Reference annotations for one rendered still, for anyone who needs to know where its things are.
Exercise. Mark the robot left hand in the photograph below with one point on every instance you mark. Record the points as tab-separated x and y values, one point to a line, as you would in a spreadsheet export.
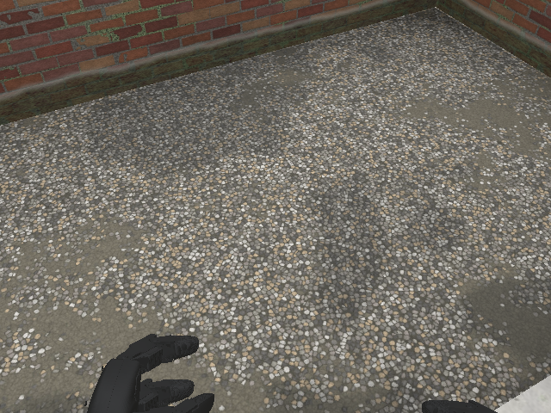
119	389

